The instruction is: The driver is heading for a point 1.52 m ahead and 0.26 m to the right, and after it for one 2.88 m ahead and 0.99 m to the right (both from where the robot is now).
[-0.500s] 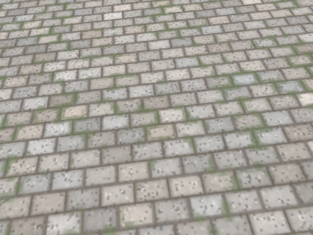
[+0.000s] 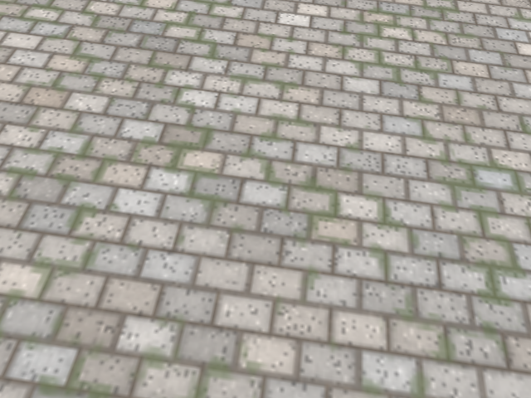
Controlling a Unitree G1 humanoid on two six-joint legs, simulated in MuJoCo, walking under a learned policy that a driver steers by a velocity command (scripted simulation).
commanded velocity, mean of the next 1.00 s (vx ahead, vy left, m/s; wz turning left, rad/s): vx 0.30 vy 0.00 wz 0.04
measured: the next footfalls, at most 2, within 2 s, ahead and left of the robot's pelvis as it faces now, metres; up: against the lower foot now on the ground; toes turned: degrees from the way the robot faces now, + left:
right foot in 0.16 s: +0.03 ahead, -0.14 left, +0.00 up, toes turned +0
right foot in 0.86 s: +0.39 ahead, -0.15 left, +0.00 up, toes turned -1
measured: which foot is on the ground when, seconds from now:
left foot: down 0.00-0.88, up 0.90-1.00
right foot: up 0.00-0.14, down 0.16-0.42, up 0.44-0.84, down 0.86-1.00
